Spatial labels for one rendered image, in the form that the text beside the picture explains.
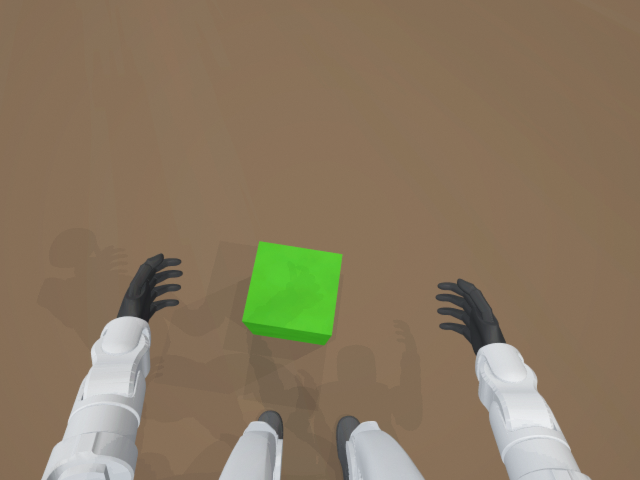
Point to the robot left forearm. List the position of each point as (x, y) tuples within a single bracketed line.
[(99, 441)]

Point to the right robot hand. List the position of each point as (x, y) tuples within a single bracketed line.
[(481, 326)]

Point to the robot right forearm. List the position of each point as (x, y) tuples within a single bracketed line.
[(530, 441)]

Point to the robot left thigh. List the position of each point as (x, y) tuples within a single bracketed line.
[(256, 456)]

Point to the left robot hand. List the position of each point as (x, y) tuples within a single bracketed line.
[(138, 300)]

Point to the carton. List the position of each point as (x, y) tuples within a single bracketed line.
[(292, 293)]

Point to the robot left foot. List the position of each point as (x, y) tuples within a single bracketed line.
[(274, 420)]

